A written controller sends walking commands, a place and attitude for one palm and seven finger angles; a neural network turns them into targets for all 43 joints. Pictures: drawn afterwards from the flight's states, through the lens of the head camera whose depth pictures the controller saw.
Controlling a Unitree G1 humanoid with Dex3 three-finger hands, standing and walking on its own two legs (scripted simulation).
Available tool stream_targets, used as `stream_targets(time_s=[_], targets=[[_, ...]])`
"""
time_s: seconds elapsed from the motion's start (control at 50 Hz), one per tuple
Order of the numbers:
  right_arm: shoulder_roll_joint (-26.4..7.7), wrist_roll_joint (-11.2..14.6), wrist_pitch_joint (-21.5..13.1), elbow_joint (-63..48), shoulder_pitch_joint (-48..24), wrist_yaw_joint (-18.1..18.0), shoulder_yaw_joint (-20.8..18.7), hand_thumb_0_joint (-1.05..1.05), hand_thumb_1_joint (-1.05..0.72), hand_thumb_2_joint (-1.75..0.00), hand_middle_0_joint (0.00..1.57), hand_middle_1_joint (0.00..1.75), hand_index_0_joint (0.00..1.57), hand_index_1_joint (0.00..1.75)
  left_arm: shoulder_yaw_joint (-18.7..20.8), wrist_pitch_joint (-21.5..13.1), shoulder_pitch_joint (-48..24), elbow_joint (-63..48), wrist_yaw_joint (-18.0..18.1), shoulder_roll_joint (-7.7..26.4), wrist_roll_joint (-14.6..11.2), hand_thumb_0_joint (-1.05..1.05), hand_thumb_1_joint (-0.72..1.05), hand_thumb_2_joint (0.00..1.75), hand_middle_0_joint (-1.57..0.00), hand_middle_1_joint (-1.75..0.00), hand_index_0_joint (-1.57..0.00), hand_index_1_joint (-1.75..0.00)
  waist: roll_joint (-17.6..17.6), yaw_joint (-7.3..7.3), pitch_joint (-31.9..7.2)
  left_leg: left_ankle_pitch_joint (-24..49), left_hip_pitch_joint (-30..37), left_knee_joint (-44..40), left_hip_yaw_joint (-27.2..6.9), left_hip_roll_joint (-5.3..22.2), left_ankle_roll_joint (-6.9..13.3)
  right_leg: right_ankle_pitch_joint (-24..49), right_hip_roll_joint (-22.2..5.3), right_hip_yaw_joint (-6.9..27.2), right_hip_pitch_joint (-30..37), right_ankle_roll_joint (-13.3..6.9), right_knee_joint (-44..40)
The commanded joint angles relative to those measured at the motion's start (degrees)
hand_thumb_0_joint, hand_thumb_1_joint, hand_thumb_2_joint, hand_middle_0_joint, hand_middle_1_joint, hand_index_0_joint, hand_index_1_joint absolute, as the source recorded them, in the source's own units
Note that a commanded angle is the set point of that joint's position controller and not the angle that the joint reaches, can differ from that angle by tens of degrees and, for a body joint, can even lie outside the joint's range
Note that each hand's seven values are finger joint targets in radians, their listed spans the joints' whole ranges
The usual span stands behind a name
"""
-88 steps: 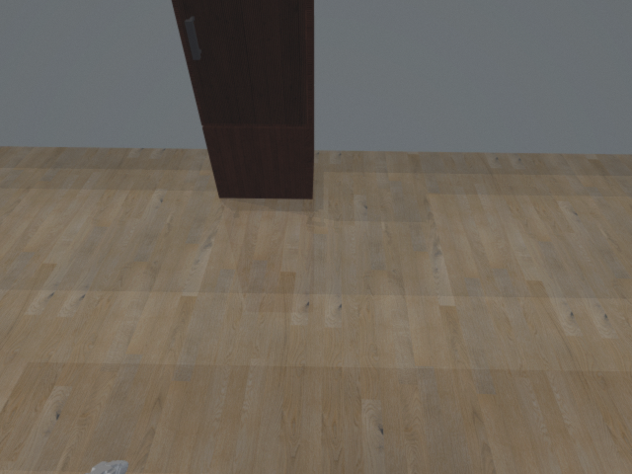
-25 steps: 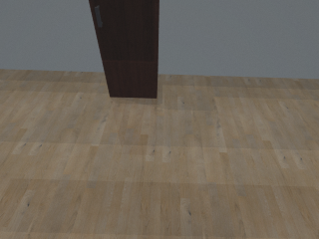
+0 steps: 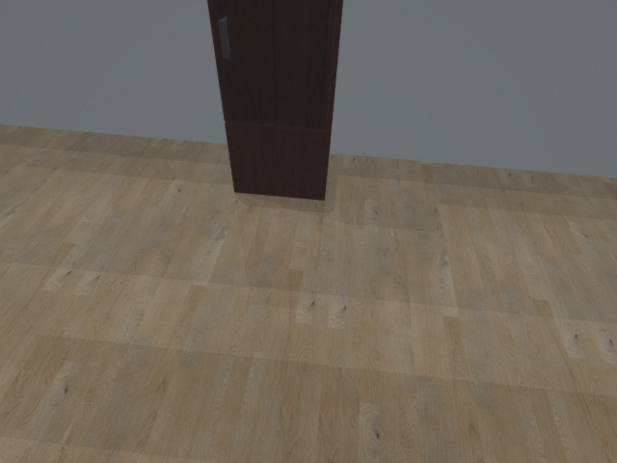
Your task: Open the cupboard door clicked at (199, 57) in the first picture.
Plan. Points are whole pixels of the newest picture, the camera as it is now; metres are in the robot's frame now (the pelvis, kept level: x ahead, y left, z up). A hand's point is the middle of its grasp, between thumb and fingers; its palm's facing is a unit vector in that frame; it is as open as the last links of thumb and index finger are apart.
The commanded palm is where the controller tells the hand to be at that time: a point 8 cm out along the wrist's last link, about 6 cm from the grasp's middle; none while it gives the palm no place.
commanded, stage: walk to a spot facing it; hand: left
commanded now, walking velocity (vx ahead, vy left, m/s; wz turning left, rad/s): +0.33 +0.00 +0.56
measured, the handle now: (225, 37) +1.42 +0.36 -0.01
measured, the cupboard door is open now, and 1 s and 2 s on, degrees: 0 0 0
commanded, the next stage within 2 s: turn to face it in 1.18 s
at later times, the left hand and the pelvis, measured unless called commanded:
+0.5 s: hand (172, 415) +0.23 +0.23 -0.16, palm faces +0.18 -0.97 -0.18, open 7.4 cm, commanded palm none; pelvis +0.17 +0.03 +0.00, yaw +12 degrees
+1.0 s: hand (161, 427) +0.22 +0.25 -0.20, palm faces +0.49 -0.85 -0.17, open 7.4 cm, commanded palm none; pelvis +0.37 +0.12 -0.02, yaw +26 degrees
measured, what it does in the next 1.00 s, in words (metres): walks ahead, turning left: right foot, then left foot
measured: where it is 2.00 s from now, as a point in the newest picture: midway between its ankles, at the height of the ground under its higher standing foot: (240, 349)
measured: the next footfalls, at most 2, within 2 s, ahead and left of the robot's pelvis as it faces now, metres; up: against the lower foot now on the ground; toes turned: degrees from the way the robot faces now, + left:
right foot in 0.54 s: +0.34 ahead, -0.07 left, +0.00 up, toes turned +6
left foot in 0.94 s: +0.45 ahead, +0.24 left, +0.00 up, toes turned +34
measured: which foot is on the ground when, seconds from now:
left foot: down 0.00-0.54, up 0.56-0.92, down 0.94-1.00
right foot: down 0.00-0.12, up 0.14-0.52, down 0.54-0.96, up 0.98-1.00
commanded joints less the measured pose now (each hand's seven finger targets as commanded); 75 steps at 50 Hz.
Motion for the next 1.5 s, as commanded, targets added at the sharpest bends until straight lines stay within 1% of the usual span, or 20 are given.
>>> stream_targets(time_s=[0.0, 0.06, 0.08, 0.1, 0.12, 0.24, 0.42, 0.48, 0.52, 0.56, 0.68, 0.8, 0.88, 0.9, 0.92, 0.94, 1.06, 1.34, 1.42, 1.48], targets=[[-4.0, 0.3, -2.3, -7.6, -4.4, 0.7, -2.3, 0.0, -0.9, -0.9, 0.2, 0.3, 0.2, 0.3, 3.8, -2.4, 3.1, -2.9, 0.9, 12.0, 0.5, 0.0, 0.9, 0.9, -0.2, -0.3, -0.2, -0.3, -6.6, 1.32, 6.6, -3.1, -12.8, 4.7, 1.9, 4.4, -0.2, -4.5, -20.0, 12.0, 2.5, -9.2, -12.5], [-2.6, 0.1, -2.8, -4.9, 5.9, 0.7, -2.6, 0.0, -0.9, -0.9, 0.2, 0.3, 0.2, 0.3, 3.9, -2.0, 2.3, -3.1, 0.6, 10.2, -0.2, 0.0, 0.9, 0.9, -0.2, -0.3, -0.2, -0.3, -2.8, -2.8, 3.9, 7.6, 7.4, -9.2, 8.1, 0.6, -0.1, -2.5, -14.4, -0.2, -8.0, -3.8, -1.5], [-5.6, -0.2, -3.0, -3.3, 12.0, 0.2, -3.7, 0.0, -0.9, -0.9, 0.2, 0.3, 0.2, 0.3, 3.5, -1.7, 3.1, -3.7, 0.2, 7.3, -0.5, 0.0, 0.9, 0.9, -0.2, -0.3, -0.2, -0.3, 6.8, -5.0, 2.7, 2.0, 15.0, -15.0, -0.1, 3.9, 1.8, -2.9, -9.8, -4.6, -14.9, -1.1, 11.9], [-11.8, -0.9, -3.5, -2.2, 18.5, -0.4, -5.5, 0.0, -0.9, -0.9, 0.2, 0.3, 0.2, 0.3, 2.6, -1.5, 1.5, -6.4, -0.5, 2.6, -1.0, 0.0, 0.9, 0.9, -0.2, -0.3, -0.2, -0.3, 23.2, -7.13, 3.1, -5.8, 18.4, -26.3, -27.0, 19.3, 8.6, -16.5, -1.4, -8.0, -29.0, 2.8, 31.9], [-12.1, -0.3, -3.6, -1.7, 21.2, -0.8, -5.4, 0.0, -0.9, -0.9, 0.2, 0.3, 0.2, 0.3, 2.4, -1.9, -4.4, -9.5, -0.2, 3.6, -0.2, 0.0, 0.9, 0.9, -0.2, -0.3, -0.2, -0.3, 15.5, -7.68, 4.7, -8.1, 16.2, -29.3, -35.6, 23.4, 12.9, -18.1, -2.4, 0.0, -34.1, 1.3, 40.3], [-3.5, 0.2, -6.1, -2.8, 10.2, -2.1, -3.8, 0.0, -0.9, -0.9, 0.2, 0.3, 0.2, 0.3, 2.8, -2.2, 0.3, -5.4, -1.2, -0.2, 0.2, 0.0, 0.9, 0.9, -0.2, -0.3, -0.2, -0.3, 5.2, -0.88, 4.7, 10.9, 6.9, -27.7, -14.4, 12.9, 10.3, -0.9, -6.5, 2.4, -27.4, 2.6, 35.7], [-2.7, -0.4, -5.8, -0.7, 11.4, -2.0, -5.0, 0.0, -0.9, -0.9, 0.2, 0.3, 0.2, 0.3, 3.3, -2.9, -6.4, -8.5, -1.3, -2.1, -0.1, 0.0, 0.9, 0.9, -0.2, -0.3, -0.2, -0.3, 6.7, -1.83, 6.8, 18.1, 6.3, -24.2, -10.4, 11.9, 9.7, 3.5, -3.8, -2.2, -18.1, 3.2, 12.5], [-2.4, -0.2, -5.5, -1.2, 9.5, -1.9, -5.0, 0.0, -0.9, -0.9, 0.2, 0.3, 0.2, 0.3, 4.6, -4.0, 5.9, -4.7, -1.0, 0.7, 0.2, 0.0, 0.9, 0.9, -0.2, -0.3, -0.2, -0.3, 1.6, 4.16, 2.0, 22.4, -0.2, -7.5, -6.8, 7.1, 6.0, 6.2, -1.7, -2.7, 3.3, 1.5, 3.4], [3.0, 0.6, -5.9, -5.2, 10.1, -1.0, -3.9, 0.0, -0.9, -0.9, 0.2, 0.3, 0.2, 0.3, 6.8, -5.0, 20.3, -1.8, 0.5, 11.7, 0.4, 0.0, 0.9, 0.9, -0.2, -0.3, -0.2, -0.3, -19.6, 7.74, -8.2, -7.8, -21.5, 28.2, 0.5, -3.1, 1.7, -4.5, -29.1, 34.2, 21.7, -7.5, -11.4], [2.2, -0.1, -5.6, -6.3, 2.7, -0.3, -4.6, 0.0, -0.9, -0.9, 0.2, 0.3, 0.2, 0.3, 5.8, -4.7, 11.7, -3.3, 0.9, 7.8, 0.3, 0.0, 0.9, 0.9, -0.2, -0.3, -0.2, -0.3, -9.3, 5.94, 1.0, -0.3, -24.9, 38.0, -2.1, 3.5, 2.2, -20.7, -27.2, 30.9, 7.1, -8.6, -15.9], [4.8, -0.5, -2.5, -5.9, 1.2, 1.0, -4.2, 0.0, -0.9, -0.9, 0.2, 0.3, 0.2, 0.3, 3.5, -5.7, 6.2, -2.8, 1.4, -0.4, 0.8, 0.0, 0.9, 0.9, -0.2, -0.3, -0.2, -0.3, -6.6, -0.34, 6.5, 9.2, -18.8, 24.2, 1.1, 7.1, -0.7, 4.6, -19.0, 1.0, -5.8, -5.0, -15.4], [4.8, -0.4, -3.0, -9.6, -8.2, 2.6, -3.1, 0.0, -0.9, -0.9, 0.2, 0.3, 0.2, 0.3, 3.2, -5.5, 10.6, -0.5, 1.1, 2.7, 0.4, 0.0, 0.9, 0.9, -0.2, -0.3, -0.2, -0.3, -6.3, 2.44, 6.2, 13.0, -14.2, 3.5, 7.2, 4.6, 0.1, 15.9, -17.6, -5.6, 1.7, -4.4, -12.8], [1.3, -0.6, -3.8, -8.3, -1.2, 1.8, -3.9, 0.0, -0.9, -0.9, 0.2, 0.3, 0.2, 0.3, 3.9, -4.9, 9.2, -0.2, 1.0, 5.7, 0.1, 0.0, 0.9, 0.9, -0.2, -0.3, -0.2, -0.3, -4.5, -2.41, 2.2, 10.6, 1.4, -5.0, 10.8, 0.5, 2.5, 31.0, -17.4, -10.1, 2.4, -3.3, 1.6], [-2.5, -0.9, -4.1, -6.2, 7.5, 1.2, -4.9, 0.0, -0.9, -0.9, 0.2, 0.3, 0.2, 0.3, 3.9, -4.8, 8.4, -0.6, 0.8, 5.5, -0.2, 0.0, 0.9, 0.9, -0.2, -0.3, -0.2, -0.3, -0.3, -6.64, -2.8, 12.1, 14.9, -9.2, 8.6, 0.8, 3.5, 29.1, -15.2, -12.2, -3.2, -1.5, 15.4], [-10.9, -1.4, -4.3, -4.8, 14.3, 0.4, -7.0, 0.0, -0.9, -0.9, 0.2, 0.3, 0.2, 0.3, 3.7, -4.3, 9.8, -2.3, -0.1, 1.8, -0.9, 0.0, 0.9, 0.9, -0.2, -0.3, -0.2, -0.3, 17.7, -8.53, -8.0, 10.3, 27.0, -15.2, -14.3, 14.8, 7.9, 3.1, -6.5, -12.9, -18.7, 2.2, 35.7], [-13.4, -0.5, -4.1, -4.0, 16.5, -0.4, -7.1, 0.0, -0.9, -0.9, 0.2, 0.3, 0.2, 0.3, 3.1, -4.4, 6.9, -5.2, -0.1, 1.4, -0.8, 0.0, 0.9, 0.9, -0.2, -0.3, -0.2, -0.3, 18.9, -8.49, -7.6, 12.0, 28.6, -23.2, -28.9, 23.7, 12.5, -16.5, -2.8, -5.1, -28.9, 2.1, 46.4], [-1.8, 0.3, -6.2, -5.5, 2.3, -1.5, -3.8, 0.0, -0.9, -0.9, 0.2, 0.3, 0.2, 0.3, 2.8, -2.2, 9.2, 0.3, -0.5, -2.1, 0.4, 0.0, 0.9, 0.9, -0.2, -0.3, -0.2, -0.3, 5.4, 0.5, 1.7, 17.7, 5.0, -27.3, -6.1, 13.9, 7.4, 1.2, -9.1, 1.4, -22.2, 2.5, 41.5], [0.7, -0.4, -5.8, 0.8, 11.9, -3.0, -3.6, 0.0, -0.9, -0.9, 0.2, 0.3, 0.2, 0.3, 2.4, -1.3, -5.1, -3.6, -0.1, -4.3, -0.2, 0.0, 0.9, 0.9, -0.2, -0.3, -0.2, -0.3, 6.8, -1.42, 8.3, 46.4, 15.0, -22.8, 3.4, 14.3, 7.1, 7.8, -4.0, -1.0, -22.6, 0.0, 14.9], [-1.8, 0.0, -5.0, 0.5, 9.8, -3.4, -4.1, 0.0, -0.9, -0.9, 0.2, 0.3, 0.2, 0.3, 3.3, -1.9, 3.6, -2.2, -0.3, -1.9, 0.1, 0.0, 0.9, 0.9, -0.2, -0.3, -0.2, -0.3, 4.6, 2.97, 4.0, 53.0, 13.2, -6.6, 6.7, 14.3, 4.7, 10.5, 0.6, -3.9, -6.9, -1.8, 6.4], [1.3, 1.3, -4.9, -2.5, 10.4, -3.5, -4.0, 0.0, -0.9, -0.9, 0.2, 0.3, 0.2, 0.3, 5.5, -2.9, 16.6, 0.3, 0.7, 8.6, -1.1, 0.0, 0.9, 0.9, -0.2, -0.3, -0.2, -0.3, -9.3, 5.38, -8.8, -11.6, -11.6, 35.3, 6.5, -0.5, -2.5, 66.3, -24.4, 25.9, 16.5, -17.2, -0.7]])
